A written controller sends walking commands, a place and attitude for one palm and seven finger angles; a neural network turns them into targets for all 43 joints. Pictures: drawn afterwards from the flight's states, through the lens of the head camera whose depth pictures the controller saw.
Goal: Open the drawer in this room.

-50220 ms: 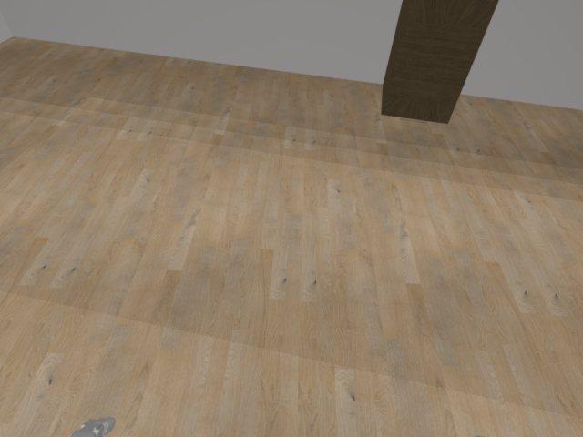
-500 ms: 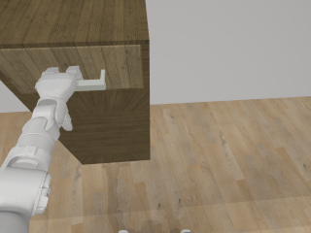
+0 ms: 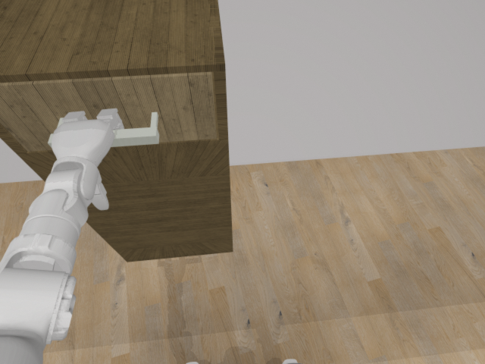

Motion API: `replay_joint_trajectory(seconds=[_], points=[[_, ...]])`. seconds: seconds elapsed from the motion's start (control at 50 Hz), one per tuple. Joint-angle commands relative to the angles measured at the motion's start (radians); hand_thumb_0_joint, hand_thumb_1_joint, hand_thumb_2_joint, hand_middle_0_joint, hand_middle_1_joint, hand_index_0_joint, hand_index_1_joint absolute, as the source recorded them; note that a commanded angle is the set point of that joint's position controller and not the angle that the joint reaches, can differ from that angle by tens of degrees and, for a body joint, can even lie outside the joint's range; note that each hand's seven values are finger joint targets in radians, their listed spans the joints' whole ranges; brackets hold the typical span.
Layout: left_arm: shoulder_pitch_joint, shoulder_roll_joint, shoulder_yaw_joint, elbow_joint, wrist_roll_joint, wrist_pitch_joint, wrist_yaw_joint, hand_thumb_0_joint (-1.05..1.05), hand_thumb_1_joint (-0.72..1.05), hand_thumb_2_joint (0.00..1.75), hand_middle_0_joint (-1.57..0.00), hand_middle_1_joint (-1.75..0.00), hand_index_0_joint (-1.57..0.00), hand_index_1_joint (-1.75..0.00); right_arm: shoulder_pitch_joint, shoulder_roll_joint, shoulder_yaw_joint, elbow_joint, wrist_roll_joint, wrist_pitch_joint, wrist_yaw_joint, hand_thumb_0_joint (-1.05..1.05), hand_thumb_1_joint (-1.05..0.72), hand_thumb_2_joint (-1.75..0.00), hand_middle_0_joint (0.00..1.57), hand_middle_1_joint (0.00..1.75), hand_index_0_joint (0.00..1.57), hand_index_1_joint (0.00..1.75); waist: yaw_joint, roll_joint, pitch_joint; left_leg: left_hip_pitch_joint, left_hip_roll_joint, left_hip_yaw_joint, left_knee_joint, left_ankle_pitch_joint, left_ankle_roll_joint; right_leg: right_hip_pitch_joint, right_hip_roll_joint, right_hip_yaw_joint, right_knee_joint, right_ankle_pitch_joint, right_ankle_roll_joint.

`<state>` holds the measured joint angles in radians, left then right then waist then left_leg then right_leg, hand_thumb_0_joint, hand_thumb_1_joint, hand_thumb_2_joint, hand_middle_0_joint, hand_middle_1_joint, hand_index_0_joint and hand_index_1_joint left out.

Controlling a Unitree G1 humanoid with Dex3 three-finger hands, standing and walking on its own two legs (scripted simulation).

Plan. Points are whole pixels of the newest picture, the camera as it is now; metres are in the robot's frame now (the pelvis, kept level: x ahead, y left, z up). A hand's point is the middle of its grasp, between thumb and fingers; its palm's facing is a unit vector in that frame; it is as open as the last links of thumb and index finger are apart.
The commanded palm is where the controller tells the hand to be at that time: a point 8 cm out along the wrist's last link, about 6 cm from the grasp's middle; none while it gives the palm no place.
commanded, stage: close the thumb around the handle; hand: left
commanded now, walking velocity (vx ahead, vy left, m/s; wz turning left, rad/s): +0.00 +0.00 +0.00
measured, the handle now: (107, 129) +0.51 +0.23 +0.06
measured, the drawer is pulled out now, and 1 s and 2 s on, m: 0.00 0.01 0.14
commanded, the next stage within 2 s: pull the drawer open in 0.74 s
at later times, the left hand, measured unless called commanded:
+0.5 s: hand (98, 160) +0.46 +0.24 +0.04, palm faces -0.06 -0.02 -1.00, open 8.3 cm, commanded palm +0.44 +0.24 +0.10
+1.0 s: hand (99, 163) +0.45 +0.24 +0.04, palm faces -0.06 -0.03 -1.00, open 5.4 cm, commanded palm +0.42 +0.24 +0.10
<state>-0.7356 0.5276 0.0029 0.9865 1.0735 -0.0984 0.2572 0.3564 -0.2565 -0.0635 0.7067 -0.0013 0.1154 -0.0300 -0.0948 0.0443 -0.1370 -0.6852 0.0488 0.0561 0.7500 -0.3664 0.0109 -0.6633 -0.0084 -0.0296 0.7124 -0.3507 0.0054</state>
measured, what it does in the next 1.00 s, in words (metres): stands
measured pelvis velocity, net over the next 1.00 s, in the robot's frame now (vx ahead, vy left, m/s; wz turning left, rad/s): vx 0.01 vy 0.00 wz -0.01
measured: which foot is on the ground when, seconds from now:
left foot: down 0.00-1.00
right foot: down 0.00-1.00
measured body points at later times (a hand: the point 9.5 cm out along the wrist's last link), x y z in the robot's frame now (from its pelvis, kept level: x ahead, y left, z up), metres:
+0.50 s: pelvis +0.00 +0.00 +0.00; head +0.08 -0.01 +0.44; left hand +0.46 +0.24 +0.09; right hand +0.03 -0.28 -0.13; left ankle -0.01 +0.11 -0.71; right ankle -0.01 -0.13 -0.71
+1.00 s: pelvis +0.01 +0.00 +0.00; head +0.08 -0.01 +0.45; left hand +0.45 +0.24 +0.09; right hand +0.03 -0.28 -0.13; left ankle -0.01 +0.11 -0.71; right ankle -0.01 -0.13 -0.71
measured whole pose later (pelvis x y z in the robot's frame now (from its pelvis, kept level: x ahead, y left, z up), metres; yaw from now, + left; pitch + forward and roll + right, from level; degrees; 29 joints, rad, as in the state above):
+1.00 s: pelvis +0.01 +0.00 +0.00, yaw -1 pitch +17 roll -1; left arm -0.66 0.52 0.01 0.91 1.06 -0.08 0.25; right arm 0.35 -0.26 -0.08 0.69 0.00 0.12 -0.03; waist -0.08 0.05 -0.14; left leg -0.65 0.05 0.06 0.73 -0.37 0.01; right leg -0.63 0.00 -0.02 0.70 -0.35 0.00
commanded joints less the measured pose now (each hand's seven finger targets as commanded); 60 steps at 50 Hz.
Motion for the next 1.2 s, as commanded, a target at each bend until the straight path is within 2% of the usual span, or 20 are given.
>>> replay_joint_trajectory(seconds=[0.0, 0.06, 0.1, 0.18, 0.32, 0.38, 0.44, 0.46, 0.52, 0.56, 0.6, 0.68, 0.7, 0.76, 0.82, 0.88, 0.96, 1.0, 1.04, 1.18], points=[[-0.399, 0.242, 0.058, -0.189, -0.005, 0.006, 0.042, 0.00, -0.50, 0.30, -0.30, -1.20, -0.30, -1.20, 0.098, -0.159, -0.056, -0.062, 0.001, -0.018, -0.014, 0.00, -0.90, -0.90, 0.20, 0.30, 0.20, 0.30, 0.003, 0.031, -0.369, 0.267, -0.055, -0.023, -0.054, 0.417, 0.031, 0.172, 0.056, -0.006, -0.064, 0.358, -0.035], [-0.412, 0.263, 0.071, -0.188, -0.003, 0.009, 0.042, 0.00, -0.39, 0.35, -0.31, -1.21, -0.31, -1.21, 0.098, -0.162, -0.055, -0.058, 0.000, -0.015, -0.017, 0.00, -0.90, -0.90, 0.20, 0.30, 0.20, 0.30, 0.000, 0.020, -0.371, 0.263, -0.055, -0.027, -0.052, 0.425, 0.031, 0.178, 0.055, -0.005, -0.063, 0.367, -0.037], [-0.407, 0.229, 0.047, -0.197, -0.005, 0.009, 0.042, 0.00, -0.28, 0.40, -0.32, -1.22, -0.32, -1.22, 0.099, -0.158, -0.058, -0.059, 0.001, -0.019, -0.015, 0.00, -0.90, -0.90, 0.20, 0.30, 0.20, 0.30, 0.001, 0.031, -0.373, 0.280, -0.054, -0.028, -0.055, 0.434, 0.030, 0.169, 0.056, -0.009, -0.062, 0.364, -0.037], [-0.392, 0.277, 0.079, -0.179, -0.005, 0.012, 0.038, 0.00, -0.05, 0.49, -0.33, -1.25, -0.33, -1.25, 0.092, -0.162, -0.053, -0.062, 0.003, -0.014, -0.019, 0.00, -0.90, -0.90, 0.20, 0.30, 0.20, 0.30, 0.009, 0.016, -0.376, 0.254, -0.058, -0.022, -0.057, 0.413, 0.033, 0.198, 0.053, -0.002, -0.064, 0.372, -0.034], [-0.425, 0.218, 0.029, -0.174, -0.003, 0.015, 0.033, 0.00, 0.34, 0.66, -0.36, -1.29, -0.36, -1.29, 0.095, -0.158, -0.054, -0.063, 0.004, -0.019, -0.019, 0.00, -0.90, -0.90, 0.20, 0.30, 0.20, 0.30, -0.011, 0.022, -0.339, 0.271, -0.055, -0.026, -0.057, 0.393, 0.032, 0.147, 0.056, -0.008, -0.071, 0.333, -0.036], [-0.434, 0.237, 0.046, -0.206, -0.003, 0.007, 0.033, 0.00, 0.51, 0.73, -0.37, -1.31, -0.37, -1.31, 0.099, -0.157, -0.056, -0.065, 0.002, -0.020, -0.018, 0.00, -0.90, -0.90, 0.20, 0.30, 0.20, 0.30, 0.001, 0.044, -0.395, 0.296, -0.055, -0.029, -0.049, 0.442, 0.030, 0.168, 0.054, -0.005, -0.058, 0.366, -0.037], [-0.410, 0.171, 0.008, -0.195, -0.010, 0.012, 0.029, 0.00, 0.68, 0.80, -0.38, -1.33, -0.38, -1.33, 0.098, -0.152, -0.060, -0.064, 0.000, -0.020, -0.014, 0.00, -0.90, -0.90, 0.20, 0.30, 0.20, 0.30, -0.005, 0.045, -0.379, 0.306, -0.053, -0.029, -0.045, 0.450, 0.028, 0.148, 0.057, -0.011, -0.061, 0.363, -0.036], [-0.420, 0.206, 0.035, -0.184, -0.008, 0.012, 0.030, 0.00, 0.73, 0.83, -0.39, -1.33, -0.39, -1.33, 0.100, -0.156, -0.057, -0.059, -0.001, -0.018, -0.014, 0.00, -0.90, -0.90, 0.20, 0.30, 0.20, 0.30, -0.009, 0.012, -0.366, 0.289, -0.052, -0.031, -0.044, 0.443, 0.031, 0.158, 0.057, -0.010, -0.063, 0.365, -0.037], [-0.430, 0.219, 0.038, -0.178, -0.007, 0.017, 0.032, 0.00, 0.90, 0.90, -0.40, -1.35, -0.40, -1.35, 0.099, -0.159, -0.054, -0.061, 0.002, -0.019, -0.016, 0.00, -0.90, -0.90, 0.20, 0.30, 0.20, 0.30, -0.008, -0.001, -0.351, 0.265, -0.057, -0.029, -0.053, 0.403, 0.034, 0.164, 0.056, -0.007, -0.066, 0.352, -0.035], [-0.429, 0.255, 0.068, -0.192, -0.002, 0.013, 0.034, 0.00, 0.90, 0.90, -0.40, -1.35, -0.40, -1.35, 0.096, -0.162, -0.055, -0.060, -0.002, -0.017, -0.020, 0.00, -0.90, -0.90, 0.20, 0.30, 0.20, 0.30, 0.002, 0.011, -0.387, 0.276, -0.057, -0.028, -0.048, 0.428, 0.034, 0.181, 0.054, -0.003, -0.060, 0.373, -0.037], [-0.407, 0.220, 0.042, -0.184, -0.004, 0.015, 0.031, 0.00, 0.90, 0.90, -0.40, -1.35, -0.40, -1.35, 0.095, -0.154, -0.055, -0.064, 0.001, -0.016, -0.018, 0.00, -0.90, -0.90, 0.20, 0.30, 0.20, 0.30, -0.001, 0.016, -0.371, 0.276, -0.058, -0.024, -0.048, 0.427, 0.033, 0.175, 0.055, -0.006, -0.062, 0.374, -0.035], [-0.420, 0.238, 0.047, -0.186, -0.006, 0.011, 0.028, 0.00, 0.90, 0.90, -0.40, -1.35, -0.40, -1.35, 0.095, -0.158, -0.052, -0.065, 0.002, -0.016, -0.019, 0.00, -0.90, -0.90, 0.20, 0.30, 0.20, 0.30, -0.005, 0.009, -0.370, 0.258, -0.059, -0.021, -0.052, 0.408, 0.035, 0.189, 0.053, 0.000, -0.065, 0.377, -0.032], [-0.397, 0.261, 0.071, -0.180, -0.002, 0.010, 0.029, 0.00, 0.90, 0.90, -0.40, -1.35, -0.40, -1.35, 0.097, -0.157, -0.054, -0.065, 0.002, -0.015, -0.020, 0.00, -0.90, -0.90, 0.20, 0.30, 0.20, 0.30, 0.008, 0.005, -0.372, 0.253, -0.060, -0.021, -0.049, 0.417, 0.035, 0.197, 0.054, 0.000, -0.060, 0.384, -0.035], [-0.385, 0.256, 0.073, -0.193, -0.011, 0.008, 0.027, 0.00, 0.90, 0.90, -0.40, -1.35, -0.40, -1.35, 0.093, -0.158, -0.055, -0.067, 0.000, -0.014, -0.020, 0.00, -0.90, -0.90, 0.20, 0.30, 0.20, 0.30, 0.008, 0.009, -0.389, 0.267, -0.059, -0.019, -0.048, 0.442, 0.034, 0.209, 0.054, 0.001, -0.061, 0.402, -0.035], [-0.409, 0.226, 0.043, -0.196, -0.010, 0.010, 0.028, 0.00, 0.90, 0.90, -0.40, -1.35, -0.40, -1.35, 0.092, -0.155, -0.054, -0.066, 0.003, -0.017, -0.019, 0.00, -0.90, -0.90, 0.20, 0.30, 0.20, 0.30, 0.001, 0.032, -0.358, 0.265, -0.058, -0.019, -0.054, 0.416, 0.032, 0.182, 0.054, -0.002, -0.065, 0.376, -0.034], [-0.305, 0.248, 0.086, -0.231, -0.016, 0.000, 0.028, 0.00, 0.90, 0.90, -0.40, -1.35, -0.40, -1.35, 0.084, -0.153, -0.059, -0.078, -0.001, -0.013, -0.014, 0.00, -0.90, -0.90, 0.20, 0.30, 0.20, 0.30, 0.039, 0.043, -0.437, 0.298, -0.057, -0.015, -0.051, 0.493, 0.031, 0.241, 0.054, 0.001, -0.053, 0.436, -0.036], [-0.196, 0.168, 0.047, -0.306, -0.040, -0.003, 0.021, 0.00, 0.90, 0.90, -0.40, -1.35, -0.40, -1.35, 0.058, -0.147, -0.062, -0.097, 0.003, -0.014, -0.004, 0.00, -0.90, -0.90, 0.20, 0.30, 0.20, 0.30, 0.048, 0.019, -0.411, 0.314, -0.050, -0.016, -0.058, 0.551, 0.031, 0.252, 0.055, -0.006, -0.062, 0.459, -0.037], [-0.165, 0.190, 0.068, -0.327, -0.038, 0.003, 0.027, 0.00, 0.90, 0.90, -0.40, -1.35, -0.40, -1.35, 0.044, -0.151, -0.064, -0.101, 0.007, -0.012, -0.003, 0.00, -0.90, -0.90, 0.20, 0.30, 0.20, 0.30, 0.055, 0.016, -0.377, 0.312, -0.047, -0.017, -0.068, 0.526, 0.031, 0.242, 0.057, -0.008, -0.066, 0.437, -0.035], [-0.147, 0.175, 0.056, -0.348, -0.037, 0.015, 0.031, 0.00, 0.90, 0.90, -0.40, -1.35, -0.40, -1.35, 0.028, -0.150, -0.063, -0.107, 0.010, -0.011, -0.002, 0.00, -0.90, -0.90, 0.20, 0.30, 0.20, 0.30, 0.051, 0.002, -0.349, 0.305, -0.049, -0.012, -0.078, 0.493, 0.033, 0.245, 0.056, -0.011, -0.074, 0.427, -0.036], [-0.094, 0.167, 0.055, -0.407, -0.034, 0.048, 0.045, 0.00, 0.90, 0.90, -0.40, -1.35, -0.40, -1.35, -0.010, -0.146, -0.059, -0.117, 0.015, -0.012, -0.006, 0.00, -0.90, -0.90, 0.20, 0.30, 0.20, 0.30, 0.060, 0.002, -0.323, 0.325, -0.053, -0.013, -0.098, 0.476, 0.031, 0.261, 0.052, -0.012, -0.085, 0.408, -0.038]])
